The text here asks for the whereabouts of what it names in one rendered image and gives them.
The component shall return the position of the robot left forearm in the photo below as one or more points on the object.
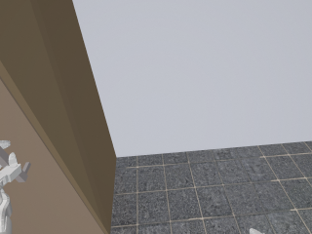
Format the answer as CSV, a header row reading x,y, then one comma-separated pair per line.
x,y
6,226

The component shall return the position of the left robot hand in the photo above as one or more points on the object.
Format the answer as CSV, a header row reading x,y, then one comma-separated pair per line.
x,y
11,171

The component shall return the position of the handle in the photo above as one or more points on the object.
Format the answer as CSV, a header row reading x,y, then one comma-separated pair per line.
x,y
4,161

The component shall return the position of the wardrobe door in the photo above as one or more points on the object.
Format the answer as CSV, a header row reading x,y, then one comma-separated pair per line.
x,y
47,202

